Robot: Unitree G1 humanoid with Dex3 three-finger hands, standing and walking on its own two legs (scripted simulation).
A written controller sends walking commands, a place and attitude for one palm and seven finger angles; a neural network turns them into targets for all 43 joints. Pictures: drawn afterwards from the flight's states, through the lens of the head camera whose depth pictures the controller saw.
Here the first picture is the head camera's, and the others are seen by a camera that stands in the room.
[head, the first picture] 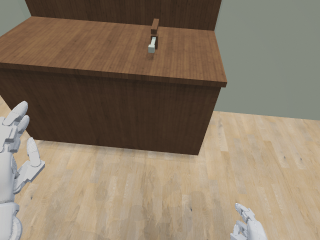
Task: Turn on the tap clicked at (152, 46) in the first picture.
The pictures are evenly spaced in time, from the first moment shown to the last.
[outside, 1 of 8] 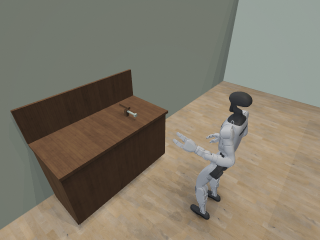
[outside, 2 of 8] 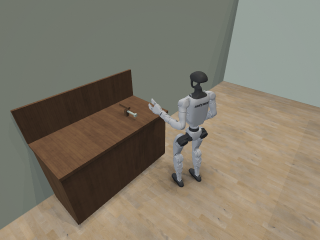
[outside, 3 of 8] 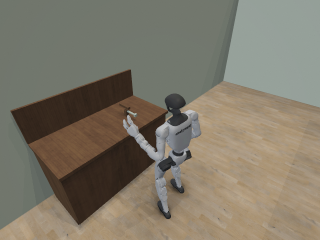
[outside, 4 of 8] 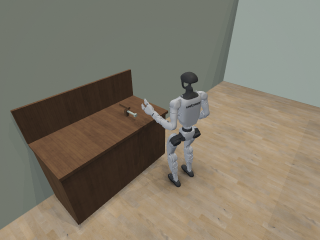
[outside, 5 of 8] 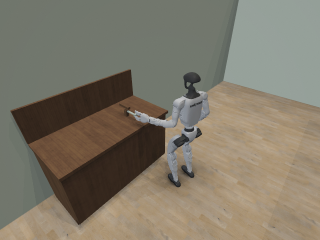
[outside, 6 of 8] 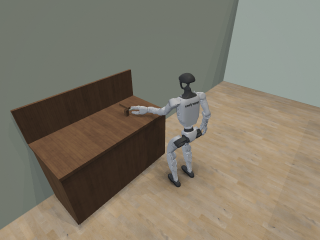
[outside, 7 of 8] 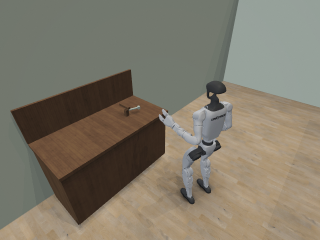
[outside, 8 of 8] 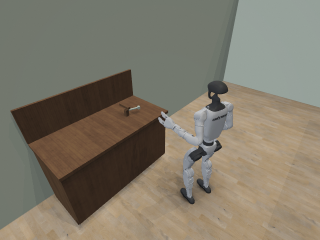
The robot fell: no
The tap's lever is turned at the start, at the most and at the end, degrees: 0 68 68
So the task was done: yes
